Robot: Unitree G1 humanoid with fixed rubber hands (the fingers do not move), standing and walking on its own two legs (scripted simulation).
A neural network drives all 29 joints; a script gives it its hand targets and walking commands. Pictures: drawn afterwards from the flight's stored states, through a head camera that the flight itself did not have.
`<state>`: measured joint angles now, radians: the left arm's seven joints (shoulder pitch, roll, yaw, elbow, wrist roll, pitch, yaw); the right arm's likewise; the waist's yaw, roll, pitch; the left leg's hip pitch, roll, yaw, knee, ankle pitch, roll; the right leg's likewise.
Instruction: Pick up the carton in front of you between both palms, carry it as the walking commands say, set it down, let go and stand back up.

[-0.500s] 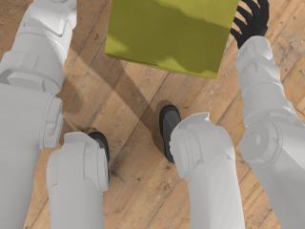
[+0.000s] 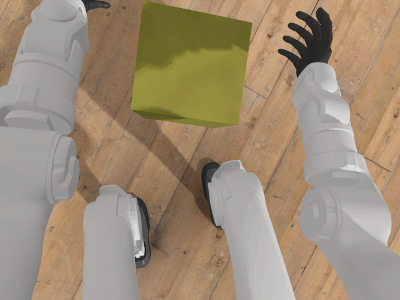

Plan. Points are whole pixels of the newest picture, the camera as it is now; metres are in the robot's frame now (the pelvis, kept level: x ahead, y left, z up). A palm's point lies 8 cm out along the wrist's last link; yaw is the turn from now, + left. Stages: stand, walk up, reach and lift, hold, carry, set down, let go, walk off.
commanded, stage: set down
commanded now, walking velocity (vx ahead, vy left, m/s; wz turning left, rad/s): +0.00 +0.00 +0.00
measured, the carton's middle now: (187, 79) +0.51 -0.08 -0.33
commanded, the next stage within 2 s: let go in 0.60 s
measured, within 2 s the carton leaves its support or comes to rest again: neither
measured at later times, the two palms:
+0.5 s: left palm out of the picture +0.60 +0.09 +0.03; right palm out of the picture +0.47 -0.28 +0.04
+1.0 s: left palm out of the picture +0.46 +0.14 +0.14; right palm out of the picture +0.39 -0.26 +0.16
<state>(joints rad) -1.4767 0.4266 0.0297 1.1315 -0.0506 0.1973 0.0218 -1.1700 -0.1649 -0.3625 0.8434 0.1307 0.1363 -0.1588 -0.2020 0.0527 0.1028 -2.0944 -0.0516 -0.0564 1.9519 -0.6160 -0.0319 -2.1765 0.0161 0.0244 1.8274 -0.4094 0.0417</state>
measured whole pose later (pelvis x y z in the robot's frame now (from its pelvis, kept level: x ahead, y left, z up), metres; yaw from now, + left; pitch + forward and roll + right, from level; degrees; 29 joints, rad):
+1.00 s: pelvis +0.07 -0.02 +0.25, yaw +2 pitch +34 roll +2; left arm -0.56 0.10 0.21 0.62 0.14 0.15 0.12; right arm -0.40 -0.16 -0.23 0.53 -0.05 0.12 0.11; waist -0.14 0.01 -0.07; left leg -1.14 -0.05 -0.08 0.91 -0.36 -0.04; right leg -1.23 0.00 0.03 0.88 -0.24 0.00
